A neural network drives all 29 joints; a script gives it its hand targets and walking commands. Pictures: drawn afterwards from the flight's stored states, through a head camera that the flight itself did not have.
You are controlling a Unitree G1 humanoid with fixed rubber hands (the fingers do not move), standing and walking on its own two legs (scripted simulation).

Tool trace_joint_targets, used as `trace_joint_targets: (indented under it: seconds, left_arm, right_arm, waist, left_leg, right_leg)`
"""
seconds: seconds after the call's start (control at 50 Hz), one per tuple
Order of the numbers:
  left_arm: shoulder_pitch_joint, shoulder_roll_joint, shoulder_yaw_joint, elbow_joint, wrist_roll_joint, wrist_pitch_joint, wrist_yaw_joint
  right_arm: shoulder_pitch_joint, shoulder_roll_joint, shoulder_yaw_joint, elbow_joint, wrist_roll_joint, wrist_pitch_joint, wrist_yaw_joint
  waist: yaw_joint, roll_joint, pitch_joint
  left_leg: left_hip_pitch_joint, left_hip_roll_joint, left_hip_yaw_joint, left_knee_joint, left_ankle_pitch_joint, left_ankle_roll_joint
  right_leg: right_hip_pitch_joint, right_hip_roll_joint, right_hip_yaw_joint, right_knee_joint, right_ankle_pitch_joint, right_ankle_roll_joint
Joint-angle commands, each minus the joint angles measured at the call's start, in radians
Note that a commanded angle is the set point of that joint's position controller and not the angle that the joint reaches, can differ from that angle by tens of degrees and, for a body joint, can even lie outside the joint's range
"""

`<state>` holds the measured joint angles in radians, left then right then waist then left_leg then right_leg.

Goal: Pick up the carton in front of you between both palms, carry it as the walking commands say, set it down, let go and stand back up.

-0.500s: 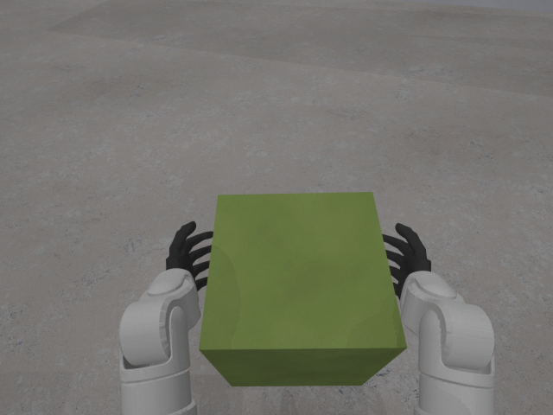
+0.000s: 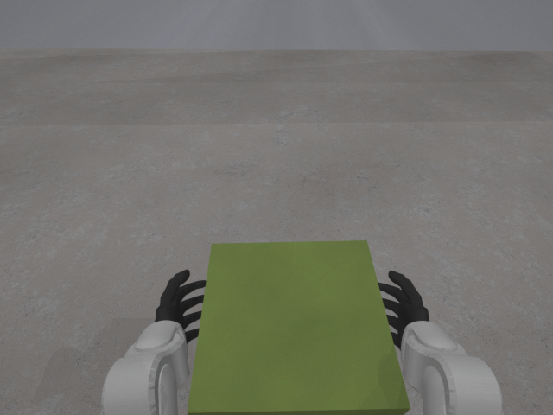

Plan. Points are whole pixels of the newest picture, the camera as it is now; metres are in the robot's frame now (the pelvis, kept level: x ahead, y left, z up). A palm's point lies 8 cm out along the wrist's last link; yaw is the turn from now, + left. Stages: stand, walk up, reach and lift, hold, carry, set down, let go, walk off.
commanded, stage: carry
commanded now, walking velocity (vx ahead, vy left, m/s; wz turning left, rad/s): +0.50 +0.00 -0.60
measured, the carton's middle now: (290, 352) +0.23 +0.00 +0.01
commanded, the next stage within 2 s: none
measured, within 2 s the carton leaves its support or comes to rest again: neither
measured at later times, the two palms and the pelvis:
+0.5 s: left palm (239, 189) +0.52 +0.09 +0.08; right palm (393, 192) +0.52 -0.21 +0.07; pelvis +0.29 -0.06 +0.00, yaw +0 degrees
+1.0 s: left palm (206, 118) +0.82 +0.19 +0.07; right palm (319, 112) +0.86 -0.11 +0.08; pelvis +0.61 +0.01 +0.00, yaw +8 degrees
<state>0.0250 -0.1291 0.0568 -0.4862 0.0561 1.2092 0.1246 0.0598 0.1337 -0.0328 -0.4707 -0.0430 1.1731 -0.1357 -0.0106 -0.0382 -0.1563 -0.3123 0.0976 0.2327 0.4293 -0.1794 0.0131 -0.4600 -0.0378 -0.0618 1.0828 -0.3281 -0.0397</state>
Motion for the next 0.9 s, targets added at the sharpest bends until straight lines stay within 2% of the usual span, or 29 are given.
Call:
trace_joint_targets:
  seconds: [0.0,0.06,0.14,0.18,0.22,0.26,0.28,0.3,0.32,0.34,0.36,0.38,0.4,0.42,0.44,0.46,0.5,0.56,0.68,0.7,0.76,0.78,0.8,0.82,0.84,0.86,0.88]
  left_arm:
    - [-0.383,-0.786,-0.658,-0.074,-0.248,-0.033,-0.117]
    - [-0.341,-0.765,-0.631,-0.065,-0.219,-0.037,-0.096]
    - [-0.322,-0.737,-0.615,-0.102,-0.216,-0.022,-0.076]
    - [-0.328,-0.711,-0.616,-0.114,-0.22,-0.012,-0.07]
    - [-0.332,-0.691,-0.613,-0.123,-0.22,-0.004,-0.065]
    - [-0.323,-0.681,-0.605,-0.12,-0.221,-0.001,-0.06]
    - [-0.305,-0.682,-0.598,-0.114,-0.219,-0.002,-0.058]
    - [-0.283,-0.684,-0.59,-0.102,-0.218,-0.004,-0.057]
    - [-0.254,-0.681,-0.581,-0.104,-0.215,-0.005,-0.055]
    - [-0.293,-0.679,-0.571,-0.092,-0.207,-0.016,-0.061]
    - [-0.279,-0.724,-0.592,-0.107,-0.233,-0.02,-0.07]
    - [-0.304,-0.772,-0.61,-0.13,-0.248,-0.03,-0.082]
    - [-0.33,-0.823,-0.63,-0.137,-0.26,-0.041,-0.095]
    - [-0.349,-0.858,-0.645,-0.141,-0.267,-0.053,-0.106]
    - [-0.361,-0.878,-0.657,-0.141,-0.275,-0.063,-0.115]
    - [-0.36,-0.888,-0.668,-0.139,-0.283,-0.07,-0.125]
    - [-0.343,-0.88,-0.683,-0.138,-0.295,-0.078,-0.141]
    - [-0.337,-0.835,-0.691,-0.148,-0.311,-0.077,-0.149]
    - [-0.324,-0.717,-0.652,-0.169,-0.3,-0.04,-0.119]
    - [-0.321,-0.699,-0.641,-0.165,-0.292,-0.031,-0.111]
    - [-0.318,-0.655,-0.615,-0.171,-0.272,-0.009,-0.092]
    - [-0.323,-0.643,-0.611,-0.177,-0.27,-0.002,-0.09]
    - [-0.342,-0.637,-0.611,-0.184,-0.27,0.004,-0.088]
    - [-0.37,-0.627,-0.607,-0.179,-0.266,0.008,-0.086]
    - [-0.344,-0.644,-0.608,-0.179,-0.268,0.014,-0.084]
    - [-0.342,-0.659,-0.608,-0.166,-0.268,0.014,-0.087]
    - [-0.337,-0.709,-0.616,-0.145,-0.265,0.009,-0.093]
  right_arm:
    - [-0.424,0.785,0.61,-0.112,0.266,-0.026,0.129]
    - [-0.421,0.746,0.622,-0.129,0.287,-0.023,0.129]
    - [-0.409,0.711,0.618,-0.161,0.302,-0.005,0.121]
    - [-0.404,0.686,0.607,-0.164,0.295,0.005,0.114]
    - [-0.403,0.661,0.599,-0.168,0.29,0.016,0.109]
    - [-0.407,0.649,0.598,-0.175,0.292,0.024,0.107]
    - [-0.409,0.645,0.598,-0.179,0.295,0.027,0.107]
    - [-0.402,0.642,0.601,-0.18,0.297,0.03,0.108]
    - [-0.417,0.631,0.601,-0.185,0.297,0.031,0.11]
    - [-0.415,0.658,0.624,-0.207,0.297,0.032,0.115]
    - [-0.411,0.675,0.636,-0.193,0.315,0.031,0.123]
    - [-0.429,0.729,0.651,-0.197,0.318,0.024,0.134]
    - [-0.442,0.778,0.658,-0.191,0.316,0.015,0.145]
    - [-0.443,0.815,0.661,-0.176,0.308,0.005,0.153]
    - [-0.436,0.839,0.665,-0.168,0.295,-0.006,0.157]
    - [-0.419,0.85,0.666,-0.161,0.278,-0.015,0.157]
    - [-0.383,0.848,0.661,-0.151,0.247,-0.029,0.151]
    - [-0.359,0.818,0.646,-0.156,0.217,-0.032,0.135]
    - [-0.36,0.716,0.623,-0.188,0.227,0.006,0.105]
    - [-0.365,0.697,0.62,-0.191,0.233,0.015,0.101]
    - [-0.376,0.659,0.611,-0.189,0.252,0.036,0.094]
    - [-0.377,0.655,0.606,-0.182,0.256,0.041,0.092]
    - [-0.374,0.657,0.599,-0.172,0.256,0.044,0.091]
    - [-0.378,0.659,0.59,-0.171,0.256,0.049,0.091]
    - [-0.417,0.64,0.581,-0.155,0.262,0.048,0.094]
    - [-0.408,0.678,0.602,-0.154,0.282,0.05,0.102]
    - [-0.418,0.714,0.621,-0.177,0.299,0.046,0.114]
  waist:
    - [-0.008,0.179,-0.081]
    - [-0.008,0.168,-0.05]
    - [-0.009,0.169,-0.001]
    - [-0.012,0.19,0.03]
    - [-0.014,0.226,0.07]
    - [-0.008,0.245,0.046]
    - [0.009,0.237,-0.008]
    - [0.021,0.184,-0.094]
    - [0.048,0.076,-0.187]
    - [0.036,-0.239,-0.269]
    - [0.034,-0.213,-0.228]
    - [0.033,-0.13,-0.197]
    - [0.032,-0.037,-0.191]
    - [0.028,0.005,-0.174]
    - [0.024,-0.027,-0.176]
    - [0.024,-0.06,-0.172]
    - [0.024,-0.092,-0.144]
    - [0.023,-0.096,-0.076]
    - [0.018,-0.103,0.053]
    - [0.015,-0.107,0.072]
    - [0.0,-0.155,0.024]
    - [-0.009,-0.169,-0.025]
    - [-0.032,-0.128,-0.078]
    - [-0.055,-0.032,-0.079]
    - [-0.022,0.25,-0.162]
    - [-0.02,0.251,-0.161]
    - [-0.017,0.173,-0.133]
  left_leg:
    - [0.218,0.288,-0.256,-0.306,-0.155,0.043]
    - [0.254,0.289,-0.153,-0.321,-0.093,0.049]
    - [0.282,0.257,-0.002,-0.3,0.039,0.024]
    - [0.281,0.225,0.034,-0.301,0.096,0.011]
    - [0.315,0.214,0.036,-0.275,0.177,0.012]
    - [0.346,0.204,0.053,-0.145,0.431,0.005]
    - [0.329,0.181,0.092,-0.002,0.569,-0.01]
    - [0.243,0.139,0.1,0.189,0.563,-0.031]
    - [0.096,0.117,0.072,0.426,0.261,-0.052]
    - [-0.255,-0.027,0.007,0.732,-0.182,-0.107]
    - [-0.351,-0.013,-0.14,0.872,-0.321,-0.075]
    - [-0.364,0.027,-0.204,0.915,-0.302,-0.034]
    - [-0.353,0.054,-0.231,0.893,-0.256,-0.009]
    - [-0.32,0.077,-0.252,0.818,-0.194,0.003]
    - [-0.289,0.083,-0.249,0.755,-0.145,0.009]
    - [-0.28,0.066,-0.22,0.712,-0.107,0.012]
    - [-0.307,0.053,-0.185,0.623,-0.064,0.011]
    - [-0.38,0.04,-0.138,0.479,0.012,0.003]
    - [-0.328,-0.011,-0.031,0.202,0.156,0.037]
    - [-0.312,-0.021,-0.019,0.172,0.165,0.047]
    - [-0.137,-0.1,0.041,0.158,0.139,0.08]
    - [-0.021,-0.14,0.069,0.133,0.109,0.085]
    - [0.157,-0.175,0.08,0.04,0.104,0.088]
    - [0.295,-0.108,-0.059,0.011,0.016,0.087]
    - [0.559,0.199,-0.594,-0.081,-0.017,0.261]
    - [0.558,0.28,-0.81,-0.216,0.12,0.306]
    - [0.525,0.271,-0.662,-0.199,0.281,0.276]
  right_leg:
    - [-0.179,-0.076,0.02,-0.07,0.076,0.009]
    - [-0.233,-0.08,-0.015,-0.183,0.145,0.019]
    - [-0.205,-0.064,-0.08,-0.349,0.259,0.016]
    - [-0.138,-0.036,-0.119,-0.45,0.267,0.003]
    - [-0.114,-0.016,-0.152,-0.52,0.241,-0.009]
    - [-0.006,0.017,-0.192,-0.571,0.215,-0.017]
    - [0.14,0.058,-0.241,-0.628,0.225,-0.017]
    - [0.367,0.069,-0.238,-0.652,0.22,-0.019]
    - [0.563,-0.091,-0.055,-0.692,0.118,-0.021]
    - [0.811,-0.399,0.457,-0.788,0.06,-0.17]
    - [0.739,-0.432,0.509,-0.865,0.203,-0.188]
    - [0.676,-0.414,0.399,-0.837,0.337,-0.169]
    - [0.616,-0.398,0.297,-0.811,0.411,-0.14]
    - [0.542,-0.371,0.204,-0.824,0.396,-0.103]
    - [0.509,-0.352,0.13,-0.852,0.32,-0.066]
    - [0.503,-0.337,0.081,-0.87,0.292,-0.049]
    - [0.503,-0.328,0.011,-0.906,0.253,-0.049]
    - [0.53,-0.326,-0.074,-0.934,0.297,-0.059]
    - [0.533,-0.29,-0.256,-0.932,0.378,-0.019]
    - [0.544,-0.291,-0.279,-0.918,0.439,-0.008]
    - [0.585,-0.283,-0.334,-0.727,0.907,0.026]
    - [0.582,-0.261,-0.359,-0.607,0.993,0.046]
    - [0.523,-0.225,-0.379,-0.414,0.948,0.071]
    - [0.376,-0.206,-0.317,-0.19,0.69,0.092]
    - [0.006,-0.078,-0.255,0.115,0.214,0.147]
    - [-0.123,-0.007,-0.059,0.284,-0.181,0.138]
    - [-0.161,-0.068,0.027,0.32,-0.171,0.103]
